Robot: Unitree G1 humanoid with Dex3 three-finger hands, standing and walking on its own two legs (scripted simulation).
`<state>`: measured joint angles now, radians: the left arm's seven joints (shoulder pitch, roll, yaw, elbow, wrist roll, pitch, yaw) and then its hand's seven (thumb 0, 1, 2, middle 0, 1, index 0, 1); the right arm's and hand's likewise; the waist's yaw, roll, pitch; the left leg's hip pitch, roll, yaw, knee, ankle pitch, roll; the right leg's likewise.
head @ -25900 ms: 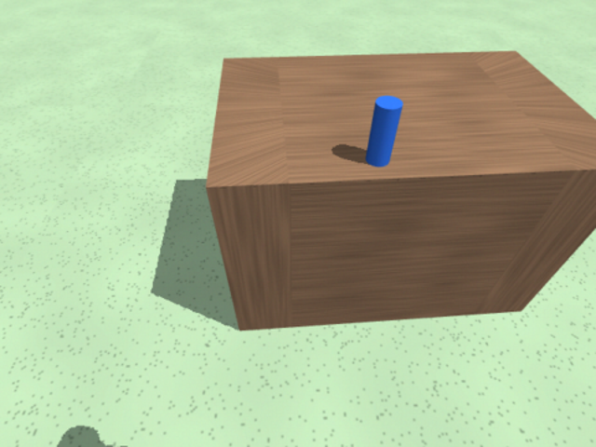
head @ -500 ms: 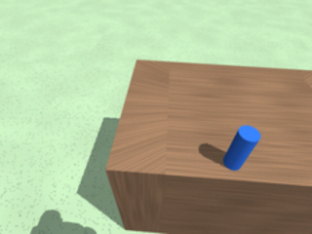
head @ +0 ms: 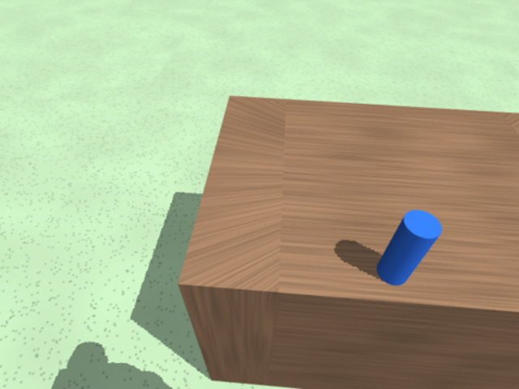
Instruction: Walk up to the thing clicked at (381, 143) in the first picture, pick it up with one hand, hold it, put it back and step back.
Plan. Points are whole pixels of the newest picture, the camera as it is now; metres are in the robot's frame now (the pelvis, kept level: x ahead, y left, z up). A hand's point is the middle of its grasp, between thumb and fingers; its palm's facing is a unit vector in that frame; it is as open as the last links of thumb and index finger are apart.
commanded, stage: stand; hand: right
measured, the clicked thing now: (405, 250) +0.38 -0.24 -0.01
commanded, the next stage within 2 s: none
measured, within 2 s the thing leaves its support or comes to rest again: neither
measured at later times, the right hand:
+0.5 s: hand out of the picture +0.08 -0.25 -0.15, palm faces -0.03 +0.93 -0.36, open 9.3 cm
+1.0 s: hand out of the picture +0.08 -0.25 -0.15, palm faces -0.03 +0.94 -0.35, open 7.4 cm
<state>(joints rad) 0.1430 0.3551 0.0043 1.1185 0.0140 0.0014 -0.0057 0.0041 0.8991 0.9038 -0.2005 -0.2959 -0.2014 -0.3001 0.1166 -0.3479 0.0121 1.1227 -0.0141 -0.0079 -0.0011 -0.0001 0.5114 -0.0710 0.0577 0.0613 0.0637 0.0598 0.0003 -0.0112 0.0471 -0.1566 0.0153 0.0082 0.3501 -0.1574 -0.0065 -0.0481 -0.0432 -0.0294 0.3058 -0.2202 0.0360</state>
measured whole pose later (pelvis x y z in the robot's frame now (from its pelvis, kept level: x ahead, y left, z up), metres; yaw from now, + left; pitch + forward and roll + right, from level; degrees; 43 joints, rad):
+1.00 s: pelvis +0.00 +0.00 +0.00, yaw +0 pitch -2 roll +0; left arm 0.15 0.35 0.01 1.11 0.01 0.00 0.00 0.00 0.90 0.90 -0.20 -0.30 -0.20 -0.30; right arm 0.12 -0.35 0.00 1.12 -0.01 -0.01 0.00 0.01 -0.90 -0.90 0.20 0.30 0.21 0.30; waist 0.00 -0.01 0.05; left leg -0.15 0.02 0.00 0.35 -0.16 -0.01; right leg -0.03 -0.04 -0.03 0.30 -0.22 0.03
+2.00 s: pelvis +0.01 +0.00 +0.00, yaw +0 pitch -2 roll +0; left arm 0.15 0.35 0.01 1.10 0.01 0.00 0.00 0.00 0.90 0.90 -0.20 -0.30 -0.20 -0.30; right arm 0.11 -0.34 0.00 1.12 -0.01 -0.01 0.00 0.01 -0.90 -0.90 0.20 0.30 0.21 0.30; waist 0.00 -0.01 0.05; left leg -0.15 0.01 0.00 0.35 -0.16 0.00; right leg -0.04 -0.05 -0.03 0.30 -0.22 0.04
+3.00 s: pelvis -0.07 -0.03 -0.02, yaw +3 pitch -1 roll +2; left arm 0.13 0.35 0.05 0.92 0.04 0.03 0.01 0.00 0.90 0.90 -0.20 -0.30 -0.20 -0.30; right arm 0.07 -0.43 -0.06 0.92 0.01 0.07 -0.01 0.01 -0.90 -0.90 0.20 0.30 0.20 0.30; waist 0.01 0.04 0.18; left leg -0.49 -0.11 -0.14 1.15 -0.48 0.01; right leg -0.30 -0.04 -0.04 0.62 -0.31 -0.03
